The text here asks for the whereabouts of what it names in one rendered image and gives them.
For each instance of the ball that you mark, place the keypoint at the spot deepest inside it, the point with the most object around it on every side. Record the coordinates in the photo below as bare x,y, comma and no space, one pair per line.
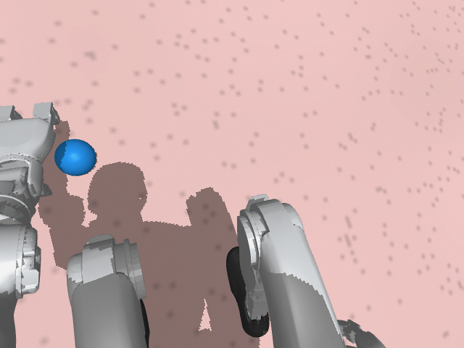
75,157

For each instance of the right robot hand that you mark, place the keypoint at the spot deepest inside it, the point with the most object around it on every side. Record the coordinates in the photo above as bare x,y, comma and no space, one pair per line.
353,332

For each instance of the right robot foot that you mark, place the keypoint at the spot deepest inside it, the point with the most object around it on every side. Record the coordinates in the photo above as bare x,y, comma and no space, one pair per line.
254,328

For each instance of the left robot hand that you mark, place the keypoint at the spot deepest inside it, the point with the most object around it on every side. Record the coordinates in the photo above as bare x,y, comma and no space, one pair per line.
30,137

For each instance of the left robot arm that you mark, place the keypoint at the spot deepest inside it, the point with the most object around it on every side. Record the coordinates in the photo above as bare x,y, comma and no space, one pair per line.
21,180

